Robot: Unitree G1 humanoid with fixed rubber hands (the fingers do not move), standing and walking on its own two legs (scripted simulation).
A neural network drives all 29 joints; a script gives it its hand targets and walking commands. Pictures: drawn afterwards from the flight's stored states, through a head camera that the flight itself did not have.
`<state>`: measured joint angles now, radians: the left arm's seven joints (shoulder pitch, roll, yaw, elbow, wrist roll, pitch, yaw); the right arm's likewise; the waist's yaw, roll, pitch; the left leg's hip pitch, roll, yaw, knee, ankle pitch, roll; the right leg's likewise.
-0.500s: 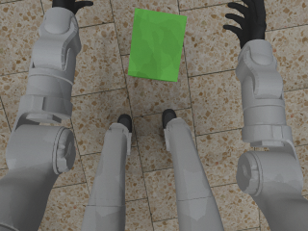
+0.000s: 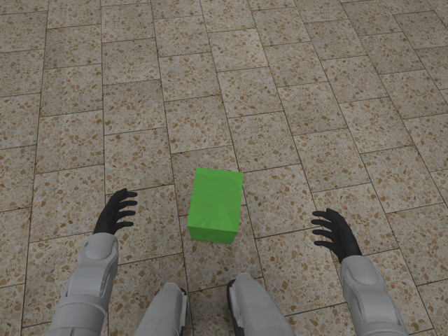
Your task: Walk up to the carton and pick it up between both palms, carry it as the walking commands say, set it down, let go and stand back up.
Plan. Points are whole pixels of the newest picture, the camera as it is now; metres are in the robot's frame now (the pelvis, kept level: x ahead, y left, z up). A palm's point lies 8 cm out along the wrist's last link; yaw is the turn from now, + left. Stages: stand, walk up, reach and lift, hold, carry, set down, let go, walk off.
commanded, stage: let go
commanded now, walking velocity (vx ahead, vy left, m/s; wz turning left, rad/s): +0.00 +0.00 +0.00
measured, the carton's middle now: (215, 209) +0.46 -0.02 -0.58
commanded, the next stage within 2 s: stand in 0.72 s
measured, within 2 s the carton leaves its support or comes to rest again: neither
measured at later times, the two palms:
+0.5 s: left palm (36, 281) +0.22 +0.27 -0.03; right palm (337, 255) +0.23 -0.20 -0.02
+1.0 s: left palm (38, 252) +0.26 +0.28 -0.04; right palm (364, 258) +0.23 -0.26 -0.05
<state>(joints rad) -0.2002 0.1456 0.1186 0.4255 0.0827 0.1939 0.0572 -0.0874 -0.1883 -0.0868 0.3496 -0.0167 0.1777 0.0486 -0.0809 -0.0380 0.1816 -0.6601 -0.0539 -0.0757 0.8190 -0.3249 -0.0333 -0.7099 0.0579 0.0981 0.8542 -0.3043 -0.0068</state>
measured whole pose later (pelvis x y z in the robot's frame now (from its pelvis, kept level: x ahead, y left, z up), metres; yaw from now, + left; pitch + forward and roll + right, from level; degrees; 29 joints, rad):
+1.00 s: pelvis +0.13 +0.02 +0.03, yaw -2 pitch -1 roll -1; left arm 0.28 0.26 0.04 0.65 0.04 0.04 0.02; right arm 0.28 -0.27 -0.08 0.67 -0.02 0.04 -0.02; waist -0.02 0.02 -0.12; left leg -0.12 -0.01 -0.03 0.56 -0.42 0.01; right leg -0.17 0.02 0.01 0.57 -0.37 0.00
